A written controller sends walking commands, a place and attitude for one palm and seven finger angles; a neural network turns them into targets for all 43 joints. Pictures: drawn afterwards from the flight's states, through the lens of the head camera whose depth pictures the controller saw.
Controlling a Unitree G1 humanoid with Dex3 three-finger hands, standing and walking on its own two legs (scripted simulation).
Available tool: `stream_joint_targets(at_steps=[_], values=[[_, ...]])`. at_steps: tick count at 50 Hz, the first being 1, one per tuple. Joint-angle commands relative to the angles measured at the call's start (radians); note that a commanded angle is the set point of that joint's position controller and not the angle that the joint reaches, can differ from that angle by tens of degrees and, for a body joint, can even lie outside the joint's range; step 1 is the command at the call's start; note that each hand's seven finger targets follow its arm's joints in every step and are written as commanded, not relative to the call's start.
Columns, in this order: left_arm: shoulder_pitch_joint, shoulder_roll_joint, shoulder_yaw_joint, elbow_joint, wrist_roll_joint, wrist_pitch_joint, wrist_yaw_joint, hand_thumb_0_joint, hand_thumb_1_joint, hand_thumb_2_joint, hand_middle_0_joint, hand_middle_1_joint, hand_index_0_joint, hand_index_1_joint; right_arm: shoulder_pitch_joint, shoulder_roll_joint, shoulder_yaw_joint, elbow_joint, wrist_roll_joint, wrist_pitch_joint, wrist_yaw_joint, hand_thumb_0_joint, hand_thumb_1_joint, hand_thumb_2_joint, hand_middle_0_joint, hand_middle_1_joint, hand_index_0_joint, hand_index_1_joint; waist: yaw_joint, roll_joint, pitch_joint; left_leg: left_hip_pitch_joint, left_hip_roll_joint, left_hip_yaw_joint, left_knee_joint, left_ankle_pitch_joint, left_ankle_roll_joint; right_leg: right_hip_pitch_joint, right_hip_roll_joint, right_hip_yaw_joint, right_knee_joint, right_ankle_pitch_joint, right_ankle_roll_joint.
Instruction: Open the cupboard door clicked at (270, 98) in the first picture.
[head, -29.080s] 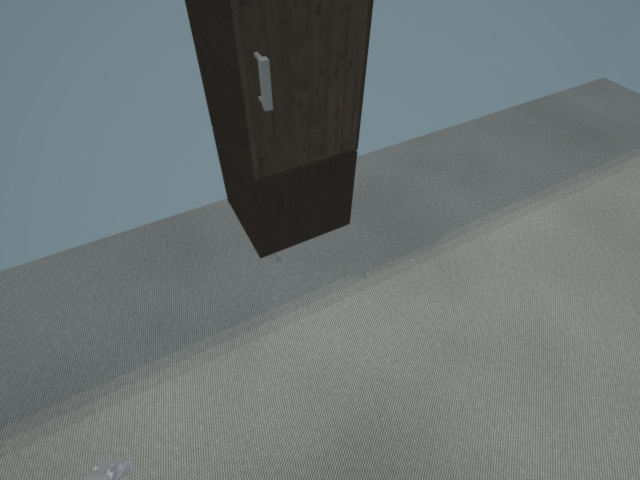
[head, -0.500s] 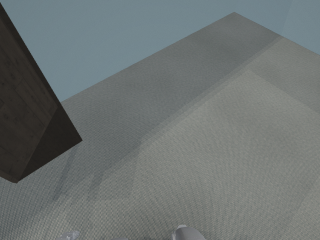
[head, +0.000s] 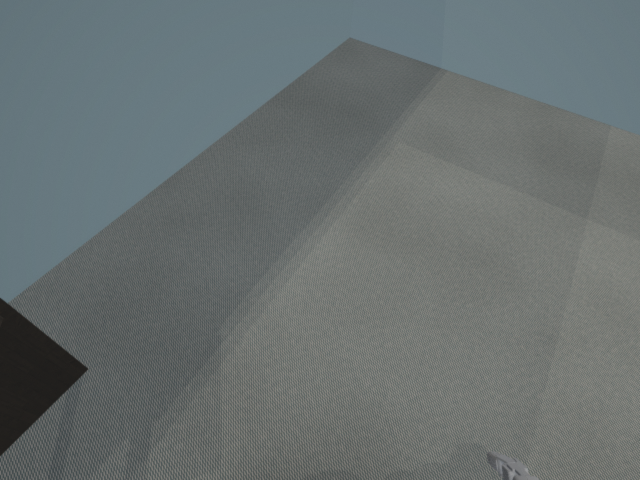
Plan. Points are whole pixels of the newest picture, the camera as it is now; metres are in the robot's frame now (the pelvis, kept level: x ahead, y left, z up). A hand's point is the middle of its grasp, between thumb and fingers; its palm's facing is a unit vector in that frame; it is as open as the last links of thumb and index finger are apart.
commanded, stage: walk to a spot facing it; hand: left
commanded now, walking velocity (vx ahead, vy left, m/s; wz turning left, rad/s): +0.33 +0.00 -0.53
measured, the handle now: out of the picture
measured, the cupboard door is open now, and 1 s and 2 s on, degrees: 41 41 41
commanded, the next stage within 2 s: turn to face it in 1.00 s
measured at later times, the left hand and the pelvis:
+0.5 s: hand (289, 322) +0.38 +0.08 -0.16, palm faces -0.29 -0.93 -0.23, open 7.4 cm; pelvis +0.19 -0.07 -0.01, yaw -14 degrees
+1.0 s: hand (310, 259) +0.52 +0.06 -0.16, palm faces -0.31 -0.93 -0.18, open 7.4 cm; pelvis +0.42 -0.11 +0.01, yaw -22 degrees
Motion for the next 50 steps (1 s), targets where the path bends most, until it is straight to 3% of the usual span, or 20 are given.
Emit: stream_joint_targets(at_steps=[1,3,5,8,14,16,17,18,19,20,21,25,34,37,38,39,40,41,44,50], values=[[-0.212,0.109,0.021,-0.168,-0.011,-0.045,-0.009,0.000,0.900,0.900,-0.200,-0.300,-0.200,-0.300,0.341,-0.275,-0.067,0.031,-0.019,-0.028,-0.040,0.000,-0.900,-0.900,0.200,0.300,0.200,0.300,-0.171,0.281,-0.050,0.414,0.516,-0.624,-0.394,-0.352,0.218,-0.568,-0.059,-0.073,0.561,-0.218,0.002],[-0.226,0.099,0.037,-0.151,0.006,-0.053,-0.025,0.000,0.900,0.900,-0.200,-0.300,-0.200,-0.300,0.253,-0.206,-0.048,0.006,-0.026,-0.040,-0.033,0.000,-0.900,-0.900,0.200,0.300,0.200,0.300,-0.112,0.104,0.026,0.252,0.432,-0.477,-0.395,-0.198,0.218,-0.552,-0.111,-0.102,0.678,-0.095,0.012],[-0.208,0.068,0.029,-0.126,0.009,-0.036,-0.040,0.000,0.900,0.900,-0.200,-0.300,-0.200,-0.300,0.203,-0.149,-0.026,0.013,-0.020,-0.050,-0.036,0.000,-0.900,-0.900,0.200,0.300,0.200,0.300,-0.065,0.155,0.060,0.235,0.325,-0.240,-0.372,0.047,0.152,-0.531,-0.137,-0.139,0.652,0.027,0.028],[-0.223,0.028,0.004,-0.124,0.003,-0.029,-0.052,0.000,0.900,0.900,-0.200,-0.300,-0.200,-0.300,0.268,-0.122,-0.015,0.059,-0.014,-0.060,-0.040,0.000,-0.900,-0.900,0.200,0.300,0.200,0.300,-0.071,0.232,-0.036,0.353,0.247,-0.007,-0.280,0.458,0.114,-0.485,-0.120,-0.214,0.509,0.085,0.033],[-0.336,0.029,-0.008,-0.138,-0.001,-0.022,-0.053,0.000,0.900,0.900,-0.200,-0.300,-0.200,-0.300,0.320,-0.137,-0.015,0.103,-0.021,-0.049,-0.034,0.000,-0.900,-0.900,0.200,0.300,0.200,0.300,-0.089,0.203,-0.011,0.304,0.284,0.090,-0.267,0.488,0.116,-0.273,-0.081,-0.304,0.175,0.109,-0.001],[-0.260,0.065,0.003,-0.120,-0.001,-0.021,-0.046,0.000,0.900,0.900,-0.200,-0.300,-0.200,-0.300,0.291,-0.149,-0.014,0.107,-0.020,-0.042,-0.031,0.000,-0.900,-0.900,0.200,0.300,0.200,0.300,-0.034,0.183,-0.021,0.246,0.298,0.117,-0.165,0.561,0.106,-0.099,-0.057,-0.314,0.106,0.078,-0.032],[-0.129,0.088,0.016,-0.074,0.001,-0.026,-0.040,0.000,0.900,0.900,-0.200,-0.300,-0.200,-0.300,0.259,-0.153,-0.012,0.106,-0.014,-0.040,-0.032,0.000,-0.900,-0.900,0.200,0.300,0.200,0.300,0.039,0.128,-0.070,0.168,0.266,0.149,0.003,0.623,0.083,0.107,-0.031,-0.315,0.051,0.116,-0.055],[0.056,0.160,0.037,-0.016,0.007,-0.037,-0.028,0.000,0.900,0.900,-0.200,-0.300,-0.200,-0.300,0.222,-0.133,-0.005,0.087,0.002,-0.045,-0.023,0.000,-0.900,-0.900,0.200,0.300,0.200,0.300,0.125,0.007,-0.158,-0.028,0.205,0.201,0.260,0.547,0.045,0.408,-0.111,-0.189,0.009,0.063,-0.110],[0.220,0.289,0.073,0.020,0.005,-0.045,-0.008,0.000,0.900,0.900,-0.200,-0.300,-0.200,-0.300,0.208,-0.063,0.007,0.043,0.025,-0.048,-0.020,0.000,-0.900,-0.900,0.200,0.300,0.200,0.300,0.176,-0.289,-0.293,-0.320,0.018,0.204,0.648,-0.198,-0.007,0.618,-0.430,0.332,-0.142,0.060,-0.233],[0.192,0.308,0.072,0.025,-0.023,-0.043,0.006,0.000,0.900,0.900,-0.200,-0.300,-0.200,-0.300,0.138,-0.099,-0.002,0.023,0.023,-0.046,-0.023,0.000,-0.900,-0.900,0.200,0.300,0.200,0.300,0.154,-0.246,-0.256,-0.421,0.047,0.011,0.806,-0.268,0.015,0.546,-0.477,0.446,-0.258,0.102,-0.260],[0.104,0.272,0.063,0.004,-0.030,-0.036,0.015,0.000,0.900,0.900,-0.200,-0.300,-0.200,-0.300,0.096,-0.100,-0.012,0.019,0.018,-0.039,-0.018,0.000,-0.900,-0.900,0.200,0.300,0.200,0.300,0.114,-0.062,-0.093,-0.449,0.098,-0.032,0.811,-0.175,0.018,0.408,-0.471,0.368,-0.296,0.059,-0.273],[-0.114,0.133,0.020,-0.052,-0.012,-0.067,0.027,0.000,0.900,0.900,-0.200,-0.300,-0.200,-0.300,0.186,-0.049,-0.010,0.094,-0.006,-0.005,-0.016,0.000,-0.900,-0.900,0.200,0.300,0.200,0.300,-0.050,-0.101,-0.048,-0.186,0.141,-0.025,0.553,-0.028,-0.011,0.005,-0.313,0.041,-0.314,0.241,-0.188],[-0.001,0.136,0.025,0.042,-0.013,-0.093,0.018,0.000,0.900,0.900,-0.200,-0.300,-0.200,-0.300,0.004,-0.010,-0.018,0.044,-0.002,-0.026,0.013,0.000,-0.900,-0.900,0.200,0.300,0.200,0.300,-0.010,-0.057,-0.015,-0.128,0.056,0.031,0.094,0.140,-0.005,0.116,-0.268,0.025,-0.298,0.270,-0.169],[-0.002,0.123,0.022,0.056,-0.016,-0.093,0.022,0.000,0.900,0.900,-0.200,-0.300,-0.200,-0.300,0.092,-0.043,-0.027,0.079,-0.007,-0.044,0.001,0.000,-0.900,-0.900,0.200,0.300,0.200,0.300,-0.069,-0.013,-0.037,0.105,0.022,0.058,-0.080,0.192,0.021,0.069,-0.222,-0.032,-0.130,0.412,-0.121],[-0.011,0.099,0.018,0.047,-0.018,-0.092,0.019,0.000,0.900,0.900,-0.200,-0.300,-0.200,-0.300,0.215,-0.095,-0.039,0.122,-0.014,-0.051,-0.007,0.000,-0.900,-0.900,0.200,0.300,0.200,0.300,-0.121,0.067,-0.100,0.328,0.079,-0.024,-0.111,0.186,0.062,-0.059,-0.165,-0.083,0.071,0.424,-0.083],[0.026,0.048,0.007,0.030,-0.025,-0.093,0.013,0.000,0.900,0.900,-0.200,-0.300,-0.200,-0.300,0.356,-0.205,-0.064,0.153,-0.032,-0.055,-0.018,0.000,-0.900,-0.900,0.200,0.300,0.200,0.300,-0.160,0.277,-0.212,0.555,0.334,-0.352,-0.150,0.136,0.175,-0.293,-0.049,-0.198,0.370,0.134,-0.030],[-0.020,0.045,-0.005,0.003,-0.021,-0.100,0.012,0.000,0.900,0.900,-0.200,-0.300,-0.200,-0.300,0.426,-0.229,-0.066,0.161,-0.030,-0.040,-0.023,0.000,-0.900,-0.900,0.200,0.300,0.200,0.300,-0.182,0.312,-0.209,0.554,0.477,-0.538,-0.277,0.088,0.269,-0.399,-0.005,-0.187,0.631,-0.205,-0.020],[-0.079,0.064,-0.002,-0.017,-0.016,-0.096,0.013,0.000,0.900,0.900,-0.200,-0.300,-0.200,-0.300,0.373,-0.208,-0.060,0.141,-0.022,-0.031,-0.022,0.000,-0.900,-0.900,0.200,0.300,0.200,0.300,-0.164,0.186,-0.089,0.456,0.483,-0.537,-0.298,0.019,0.289,-0.468,-0.077,-0.133,0.711,-0.174,-0.022],[-0.113,0.043,0.011,-0.002,-0.001,-0.072,-0.003,0.000,0.900,0.900,-0.200,-0.300,-0.200,-0.300,0.212,-0.093,-0.028,0.122,-0.018,-0.048,-0.026,0.000,-0.900,-0.900,0.200,0.300,0.200,0.300,-0.078,0.182,0.061,0.165,0.367,-0.299,-0.385,-0.024,0.198,-0.453,-0.154,-0.119,0.697,-0.006,-0.001],[-0.117,-0.007,-0.001,-0.007,-0.003,-0.040,-0.024,0.000,0.900,0.900,-0.200,-0.300,-0.200,-0.300,0.186,-0.100,-0.034,0.145,-0.011,-0.051,-0.022,0.000,-0.900,-0.900,0.200,0.300,0.200,0.300,-0.042,0.178,-0.010,0.150,0.260,0.048,-0.350,0.193,0.151,-0.238,-0.136,-0.254,0.249,0.110,0.022]])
